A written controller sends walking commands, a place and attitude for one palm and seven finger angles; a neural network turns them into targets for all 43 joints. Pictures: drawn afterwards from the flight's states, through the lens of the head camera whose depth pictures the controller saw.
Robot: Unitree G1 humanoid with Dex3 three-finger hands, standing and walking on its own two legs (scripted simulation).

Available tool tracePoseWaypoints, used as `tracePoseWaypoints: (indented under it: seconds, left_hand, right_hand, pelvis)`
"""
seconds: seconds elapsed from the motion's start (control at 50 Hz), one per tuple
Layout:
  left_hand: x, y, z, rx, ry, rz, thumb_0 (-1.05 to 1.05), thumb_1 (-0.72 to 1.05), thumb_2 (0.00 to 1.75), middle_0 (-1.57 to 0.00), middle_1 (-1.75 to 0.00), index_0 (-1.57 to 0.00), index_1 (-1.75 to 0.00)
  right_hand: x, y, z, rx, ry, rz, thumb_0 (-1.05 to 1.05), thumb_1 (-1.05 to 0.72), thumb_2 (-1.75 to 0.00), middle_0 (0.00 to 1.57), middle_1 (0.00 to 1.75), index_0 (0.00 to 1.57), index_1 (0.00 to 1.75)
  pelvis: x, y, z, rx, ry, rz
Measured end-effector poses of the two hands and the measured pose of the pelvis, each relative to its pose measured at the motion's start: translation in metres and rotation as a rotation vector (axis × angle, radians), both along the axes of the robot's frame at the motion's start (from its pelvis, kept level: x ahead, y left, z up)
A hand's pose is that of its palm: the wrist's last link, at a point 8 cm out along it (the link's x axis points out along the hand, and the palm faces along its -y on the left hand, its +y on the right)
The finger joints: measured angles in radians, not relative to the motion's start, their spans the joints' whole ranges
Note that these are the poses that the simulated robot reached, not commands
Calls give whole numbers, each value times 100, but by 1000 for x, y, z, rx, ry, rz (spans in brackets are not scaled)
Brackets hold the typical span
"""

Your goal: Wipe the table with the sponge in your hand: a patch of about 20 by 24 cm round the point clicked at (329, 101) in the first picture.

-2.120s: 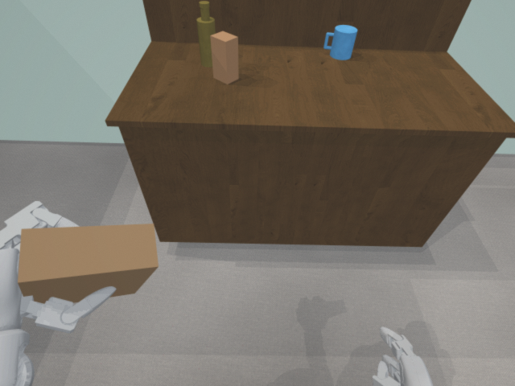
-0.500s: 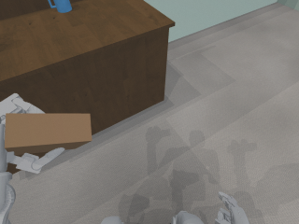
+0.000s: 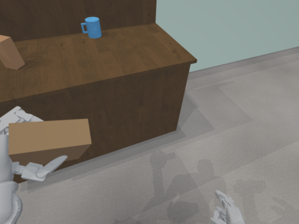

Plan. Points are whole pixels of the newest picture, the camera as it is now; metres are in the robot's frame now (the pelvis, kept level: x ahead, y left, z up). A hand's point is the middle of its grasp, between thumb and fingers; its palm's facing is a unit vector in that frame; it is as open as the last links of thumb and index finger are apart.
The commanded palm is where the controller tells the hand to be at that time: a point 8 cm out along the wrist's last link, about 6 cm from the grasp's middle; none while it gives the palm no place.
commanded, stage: take the last steps up to it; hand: left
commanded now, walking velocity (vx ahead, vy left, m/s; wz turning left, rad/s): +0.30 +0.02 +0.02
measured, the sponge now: (62, 143) +0.24 +0.20 +0.16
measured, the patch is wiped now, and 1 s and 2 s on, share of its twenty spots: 0.00 0.00 0.00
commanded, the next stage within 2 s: come to a stop and stand still in 1.82 s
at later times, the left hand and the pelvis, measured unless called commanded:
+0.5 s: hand (69, 105) +0.33 +0.22 +0.18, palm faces +0.37 -0.83 -0.42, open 9.5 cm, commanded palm +0.26 +0.27 +0.19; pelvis +0.10 -0.02 +0.01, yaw +1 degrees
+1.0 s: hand (104, 74) +0.43 +0.16 +0.20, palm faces +0.36 -0.80 -0.49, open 9.5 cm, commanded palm +0.37 +0.22 +0.19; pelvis +0.22 -0.07 +0.02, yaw +2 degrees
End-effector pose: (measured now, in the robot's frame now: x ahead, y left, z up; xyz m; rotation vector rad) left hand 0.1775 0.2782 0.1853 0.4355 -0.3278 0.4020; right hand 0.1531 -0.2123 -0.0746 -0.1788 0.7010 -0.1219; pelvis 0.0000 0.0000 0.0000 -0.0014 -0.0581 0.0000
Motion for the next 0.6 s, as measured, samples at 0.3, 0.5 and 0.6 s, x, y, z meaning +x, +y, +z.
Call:
tracePoseWaypoints:
  seconds: [0.3,0.5,0.6]
  left_hand:
    - [38,-4,3,15,94,122,0,-44,98,-81,-133,-82,-133]
    - [113,-21,6,68,49,-64,0,-44,98,-81,-133,-81,-133]
    - [132,-38,38,169,22,-89,0,-44,99,-81,-133,-81,-133]
  right_hand:
    - [78,-19,-1,-24,107,112,1,-90,-90,20,30,21,30]
    - [119,-33,16,-59,19,-5,1,-90,-90,20,30,20,30]
    - [125,-35,8,7,49,-22,1,-90,-90,20,30,20,30]
  pelvis:
    - [62,-21,16,36,64,62]
    - [103,-17,8,19,53,15]
    - [130,-28,14,-5,73,-4]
